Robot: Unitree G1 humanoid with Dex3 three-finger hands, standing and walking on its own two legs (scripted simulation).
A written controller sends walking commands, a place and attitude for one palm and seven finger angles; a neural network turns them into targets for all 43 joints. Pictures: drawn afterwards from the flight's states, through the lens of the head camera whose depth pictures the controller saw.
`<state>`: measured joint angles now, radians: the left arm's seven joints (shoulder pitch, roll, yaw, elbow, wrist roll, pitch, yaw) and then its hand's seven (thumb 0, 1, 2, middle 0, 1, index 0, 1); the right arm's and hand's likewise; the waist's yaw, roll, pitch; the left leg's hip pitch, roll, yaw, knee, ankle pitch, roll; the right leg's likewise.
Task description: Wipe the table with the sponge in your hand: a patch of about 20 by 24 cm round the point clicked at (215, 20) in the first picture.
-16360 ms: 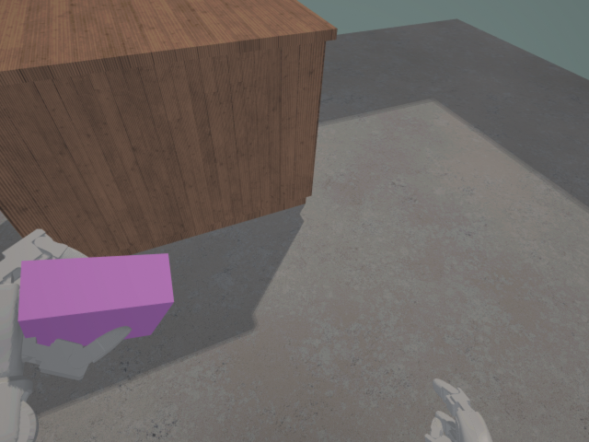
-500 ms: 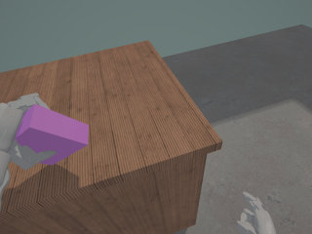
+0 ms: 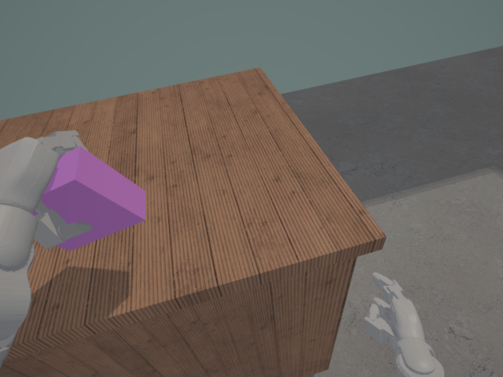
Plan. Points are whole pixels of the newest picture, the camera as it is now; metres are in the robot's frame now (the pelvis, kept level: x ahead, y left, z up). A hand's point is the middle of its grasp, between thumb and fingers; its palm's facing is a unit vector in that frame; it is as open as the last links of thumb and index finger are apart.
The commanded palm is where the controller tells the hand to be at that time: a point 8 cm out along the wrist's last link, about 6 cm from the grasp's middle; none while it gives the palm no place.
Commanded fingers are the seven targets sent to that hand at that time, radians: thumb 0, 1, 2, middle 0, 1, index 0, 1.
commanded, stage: turn the palm down, sponge in hand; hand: left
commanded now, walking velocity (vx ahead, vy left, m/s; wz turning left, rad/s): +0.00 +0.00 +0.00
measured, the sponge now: (86, 210) +0.25 +0.28 +0.19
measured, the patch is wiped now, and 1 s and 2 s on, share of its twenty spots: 0.00 0.00 0.00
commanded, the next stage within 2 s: move the sponge above the wiping area in 0.84 s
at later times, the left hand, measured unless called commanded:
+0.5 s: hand (48, 199) +0.22 +0.28 +0.25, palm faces +0.29 -0.07 -0.95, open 9.6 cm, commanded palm +0.16 +0.27 +0.31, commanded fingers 0.00 0.10 1.30 -1.20 -1.60 -1.20 -1.60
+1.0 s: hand (58, 200) +0.22 +0.26 +0.25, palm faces +0.30 -0.06 -0.95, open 9.6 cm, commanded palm +0.17 +0.27 +0.31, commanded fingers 0.00 0.10 1.30 -1.20 -1.60 -1.20 -1.60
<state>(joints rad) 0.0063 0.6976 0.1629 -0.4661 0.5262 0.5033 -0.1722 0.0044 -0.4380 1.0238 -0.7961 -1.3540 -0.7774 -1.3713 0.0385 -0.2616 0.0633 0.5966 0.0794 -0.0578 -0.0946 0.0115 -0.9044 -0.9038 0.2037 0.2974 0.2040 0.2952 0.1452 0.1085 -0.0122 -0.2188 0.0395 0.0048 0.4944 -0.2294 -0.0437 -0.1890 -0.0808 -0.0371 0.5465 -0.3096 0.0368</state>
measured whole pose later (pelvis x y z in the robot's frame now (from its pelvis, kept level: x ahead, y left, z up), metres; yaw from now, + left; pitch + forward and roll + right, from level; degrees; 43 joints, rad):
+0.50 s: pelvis -0.03 -0.01 +0.00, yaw +0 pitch -4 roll +1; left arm -0.08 0.70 0.08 -0.43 0.71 0.49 -0.22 0.00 -0.44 1.02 -0.80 -1.35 -0.78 -1.37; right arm -0.01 -0.26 0.08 0.62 0.08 -0.03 -0.09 0.01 -0.90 -0.90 0.20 0.30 0.18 0.28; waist 0.16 0.12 -0.01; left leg -0.22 0.04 0.00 0.46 -0.17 -0.05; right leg -0.20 -0.07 -0.04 0.54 -0.27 0.03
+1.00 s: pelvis -0.03 -0.01 +0.00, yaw +0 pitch -5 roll +1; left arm -0.08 0.69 0.08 -0.38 0.70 0.43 -0.19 0.00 -0.44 1.03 -0.80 -1.35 -0.78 -1.37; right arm 0.03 -0.27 0.06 0.65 0.08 -0.07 -0.09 0.01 -0.90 -0.90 0.20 0.30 0.20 0.30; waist 0.15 0.13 -0.02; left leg -0.23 0.06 -0.01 0.48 -0.18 -0.06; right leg -0.21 -0.06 -0.04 0.58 -0.28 0.01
